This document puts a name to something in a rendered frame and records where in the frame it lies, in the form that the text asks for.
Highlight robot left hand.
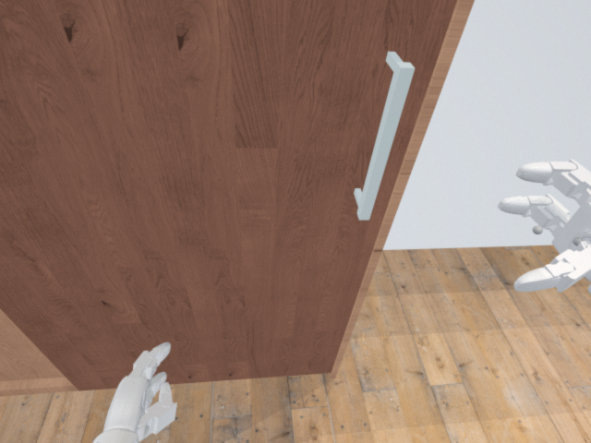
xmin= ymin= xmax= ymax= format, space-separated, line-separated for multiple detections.
xmin=103 ymin=342 xmax=177 ymax=442

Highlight robot right hand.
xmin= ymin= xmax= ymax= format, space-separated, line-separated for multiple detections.
xmin=498 ymin=159 xmax=591 ymax=293

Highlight handle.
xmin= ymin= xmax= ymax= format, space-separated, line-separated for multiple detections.
xmin=354 ymin=52 xmax=415 ymax=221

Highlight wardrobe door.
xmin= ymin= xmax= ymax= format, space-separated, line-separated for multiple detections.
xmin=0 ymin=0 xmax=457 ymax=391
xmin=0 ymin=309 xmax=65 ymax=381

